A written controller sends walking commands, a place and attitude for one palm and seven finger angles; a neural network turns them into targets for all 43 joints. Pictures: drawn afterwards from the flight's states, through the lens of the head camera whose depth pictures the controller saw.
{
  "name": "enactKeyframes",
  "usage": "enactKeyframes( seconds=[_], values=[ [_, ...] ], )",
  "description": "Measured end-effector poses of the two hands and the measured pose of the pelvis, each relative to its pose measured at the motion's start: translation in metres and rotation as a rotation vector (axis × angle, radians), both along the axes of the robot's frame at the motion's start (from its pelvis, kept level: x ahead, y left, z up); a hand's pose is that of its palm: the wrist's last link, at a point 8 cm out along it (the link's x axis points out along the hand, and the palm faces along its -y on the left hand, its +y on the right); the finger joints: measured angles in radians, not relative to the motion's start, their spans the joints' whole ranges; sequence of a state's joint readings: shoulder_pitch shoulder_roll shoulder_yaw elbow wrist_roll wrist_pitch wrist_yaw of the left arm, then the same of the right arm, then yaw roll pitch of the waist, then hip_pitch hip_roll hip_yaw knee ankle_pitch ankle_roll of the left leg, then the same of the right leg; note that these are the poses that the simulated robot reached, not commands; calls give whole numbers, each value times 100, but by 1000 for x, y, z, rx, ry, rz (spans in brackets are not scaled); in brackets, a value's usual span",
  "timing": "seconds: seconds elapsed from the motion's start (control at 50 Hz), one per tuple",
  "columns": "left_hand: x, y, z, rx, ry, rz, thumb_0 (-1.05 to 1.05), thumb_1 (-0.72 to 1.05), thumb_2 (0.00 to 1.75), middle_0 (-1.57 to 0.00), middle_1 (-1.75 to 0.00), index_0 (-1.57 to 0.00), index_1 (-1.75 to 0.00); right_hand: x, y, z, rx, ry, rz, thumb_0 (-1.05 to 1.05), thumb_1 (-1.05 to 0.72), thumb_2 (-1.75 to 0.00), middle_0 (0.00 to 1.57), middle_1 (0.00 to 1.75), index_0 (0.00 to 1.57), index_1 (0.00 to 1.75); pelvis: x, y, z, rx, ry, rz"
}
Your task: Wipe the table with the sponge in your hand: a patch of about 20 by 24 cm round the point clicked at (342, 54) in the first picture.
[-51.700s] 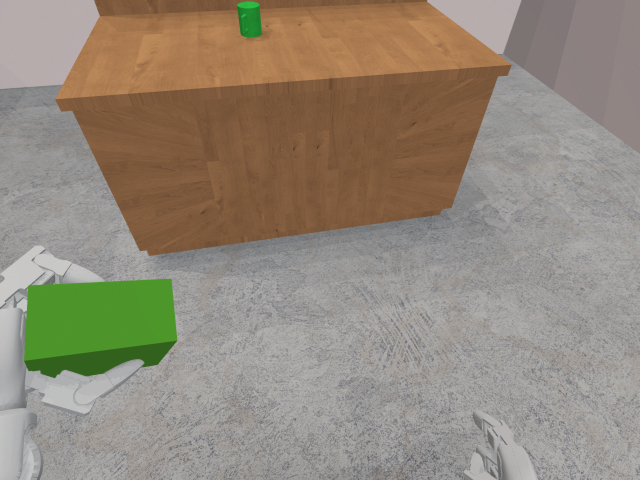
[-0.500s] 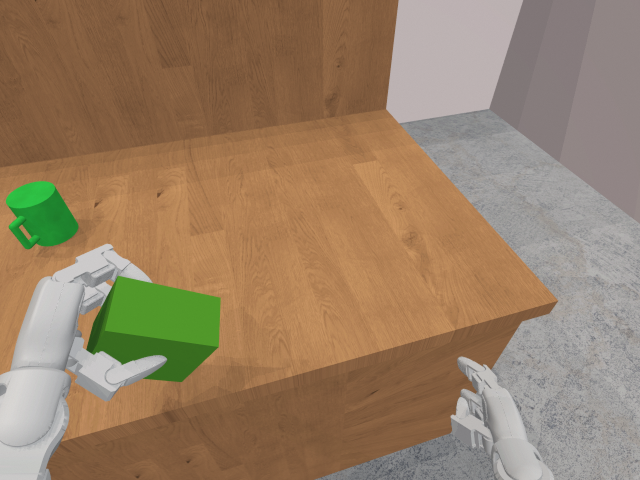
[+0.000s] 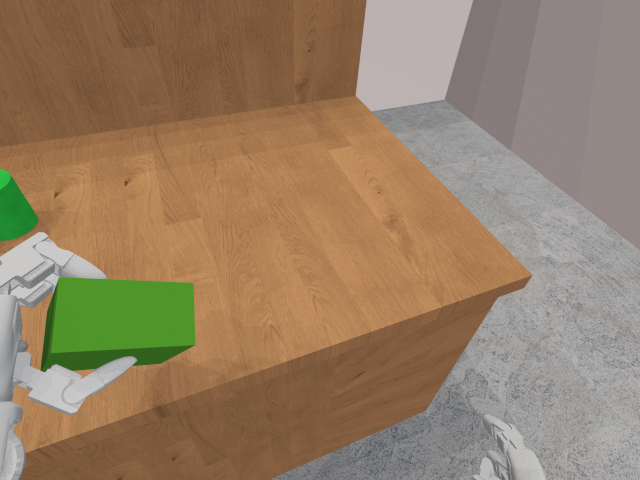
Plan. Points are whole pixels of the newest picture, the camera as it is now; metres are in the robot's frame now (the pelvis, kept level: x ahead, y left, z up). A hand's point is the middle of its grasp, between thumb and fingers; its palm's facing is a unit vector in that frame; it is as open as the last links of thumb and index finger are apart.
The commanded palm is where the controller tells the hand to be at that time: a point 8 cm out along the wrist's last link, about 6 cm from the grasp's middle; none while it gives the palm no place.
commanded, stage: step back with the hand held close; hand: left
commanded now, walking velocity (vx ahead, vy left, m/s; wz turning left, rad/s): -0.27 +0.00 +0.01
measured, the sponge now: (137, 326) +0.23 +0.20 +0.14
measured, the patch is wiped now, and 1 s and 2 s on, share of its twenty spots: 1.00 1.00 1.00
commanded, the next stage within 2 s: stop stepping back and stand still in 0.80 s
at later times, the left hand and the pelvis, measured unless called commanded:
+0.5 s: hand out of the picture +0.14 +0.25 +0.20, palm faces +0.46 -0.82 -0.33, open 10.1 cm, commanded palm +0.09 +0.28 +0.20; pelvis -0.07 +0.00 +0.00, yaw +0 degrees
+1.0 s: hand out of the picture -0.03 +0.24 +0.19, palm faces +0.40 -0.86 -0.32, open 10.1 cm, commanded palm -0.07 +0.27 +0.20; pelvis -0.24 +0.00 +0.00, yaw -1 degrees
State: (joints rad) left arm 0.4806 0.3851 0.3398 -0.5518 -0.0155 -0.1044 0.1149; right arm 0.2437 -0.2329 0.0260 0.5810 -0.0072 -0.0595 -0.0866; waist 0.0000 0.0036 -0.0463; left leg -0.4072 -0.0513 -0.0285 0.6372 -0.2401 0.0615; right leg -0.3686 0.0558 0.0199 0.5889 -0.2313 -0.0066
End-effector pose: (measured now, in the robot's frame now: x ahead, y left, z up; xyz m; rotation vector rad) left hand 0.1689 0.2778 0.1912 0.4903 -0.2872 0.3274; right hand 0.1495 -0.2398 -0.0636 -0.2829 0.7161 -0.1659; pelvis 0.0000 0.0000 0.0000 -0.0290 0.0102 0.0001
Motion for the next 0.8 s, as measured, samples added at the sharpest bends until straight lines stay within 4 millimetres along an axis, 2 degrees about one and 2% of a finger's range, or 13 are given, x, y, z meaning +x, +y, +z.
enactKeyframes(
  seconds=[0.12, 0.2, 0.32, 0.4, 0.46, 0.58, 0.66, 0.72, 0.8],
  values=[
    [-21, 0, 16, 41, -102, 13, -1, -53, 106, -73, -135, -76, -134, 11, 6, 3, 12, -47, 57, 1, -90, -90, 20, 30, 20, 30, -13, -5, -5, -15, 6, 27],
    [-32, 4, 9, -10, -131, 15, -1, -54, 107, -73, -135, -76, -134, 8, 7, 3, -1, -40, 59, 1, -90, -90, 20, 30, 20, 30, -22, -1, -10, -21, 7, 48],
    [-52, 19, -4, -1, -99, 29, -1, -54, 107, -73, -135, -76, -134, -10, 15, 6, -29, -50, 57, 1, -90, -90, 20, 30, 20, 30, -42, 7, -14, -9, -9, 36],
    [-63, 24, 3, 19, -93, 61, -1, -54, 107, -73, -135, -76, -134, -30, 23, 5, -2, -44, 65, 1, -90, -90, 20, 30, 20, 30, -54, 6, -8, -16, -8, 21],
    [-70, 19, 11, -9, -127, 62, -1, -54, 107, -73, -135, -76, -134, -47, 28, 4, 28, -26, 68, 1, -90, -90, 20, 30, 20, 30, -65, 2, -3, -19, -1, 1],
    [-83, -15, 14, -33, -129, -27, -1, -54, 107, -73, -136, -76, -135, -81, 22, -6, 81, -31, 61, 1, -90, -90, 20, 30, 20, 30, -98, -9, -3, -59, -8, -6],
    [-108, -30, 16, -14, -107, -105, -1, -54, 107, -73, -136, -76, -135, -111, 7, -5, 84, -6, 0, 1, -90, -90, 20, 30, 20, 30, -116, -13, 0, -43, -16, -3],
    [-129, -25, 14, -15, -90, -112, -1, -54, 107, -73, -136, -76, -135, -132, -5, 5, 48, 10, -40, 1, -90, -90, 20, 30, 20, 30, -127, -12, 5, -4, 2, -10],
    [-152, -4, 6, -12, -104, -72, -1, -55, 107, -74, -136, -76, -135, -151, -12, 13, -28, -8, -34, 2, -90, -90, 20, 30, 20, 30, -155, -4, -2, 6, 29, 22]
  ],
)
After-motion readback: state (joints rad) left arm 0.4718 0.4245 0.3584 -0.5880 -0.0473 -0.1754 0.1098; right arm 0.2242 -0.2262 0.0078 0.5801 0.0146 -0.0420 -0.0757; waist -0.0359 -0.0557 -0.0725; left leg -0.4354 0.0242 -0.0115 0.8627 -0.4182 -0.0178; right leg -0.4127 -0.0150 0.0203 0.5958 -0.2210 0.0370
